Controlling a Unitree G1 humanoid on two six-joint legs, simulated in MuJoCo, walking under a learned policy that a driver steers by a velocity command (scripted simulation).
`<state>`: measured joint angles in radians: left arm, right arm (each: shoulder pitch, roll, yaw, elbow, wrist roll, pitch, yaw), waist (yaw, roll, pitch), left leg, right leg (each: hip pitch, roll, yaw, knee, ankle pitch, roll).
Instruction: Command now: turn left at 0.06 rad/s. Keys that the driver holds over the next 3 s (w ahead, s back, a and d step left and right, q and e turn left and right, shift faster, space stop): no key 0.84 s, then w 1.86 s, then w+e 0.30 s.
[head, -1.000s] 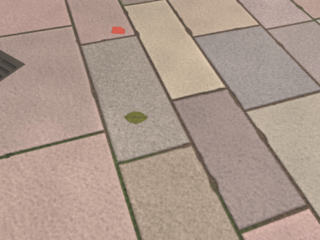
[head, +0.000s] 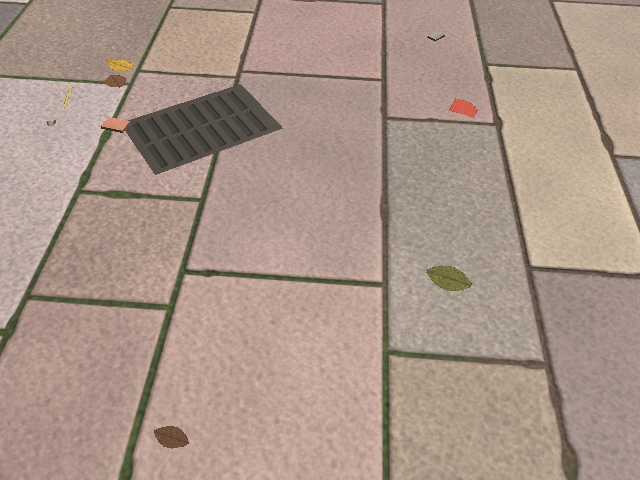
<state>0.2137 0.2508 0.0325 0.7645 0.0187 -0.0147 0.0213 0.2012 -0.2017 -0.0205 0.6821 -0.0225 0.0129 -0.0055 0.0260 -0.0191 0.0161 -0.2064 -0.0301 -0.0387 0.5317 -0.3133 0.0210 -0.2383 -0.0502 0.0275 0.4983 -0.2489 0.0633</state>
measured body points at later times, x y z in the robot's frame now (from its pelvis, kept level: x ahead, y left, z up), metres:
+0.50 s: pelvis +0.01 +0.00 +0.00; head +0.02 +0.01 +0.45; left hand +0.08 +0.27 -0.13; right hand +0.11 -0.25 -0.12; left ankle -0.02 +0.11 -0.74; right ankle +0.01 -0.16 -0.73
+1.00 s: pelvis +0.02 -0.01 +0.00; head +0.02 -0.02 +0.45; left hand +0.05 +0.25 -0.15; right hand +0.04 -0.27 -0.15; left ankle -0.02 +0.11 -0.73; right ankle +0.00 -0.14 -0.71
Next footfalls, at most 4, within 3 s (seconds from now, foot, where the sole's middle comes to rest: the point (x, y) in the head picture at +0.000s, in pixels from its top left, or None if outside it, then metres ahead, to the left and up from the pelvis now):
1.58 left None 0.45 0.08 -0.77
2.10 right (407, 382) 0.75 -0.17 -0.77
2.68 left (311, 273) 1.06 0.06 -0.77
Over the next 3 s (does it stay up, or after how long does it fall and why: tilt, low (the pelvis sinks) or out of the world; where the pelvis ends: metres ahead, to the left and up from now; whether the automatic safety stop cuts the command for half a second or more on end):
stays up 1.06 -0.02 0.01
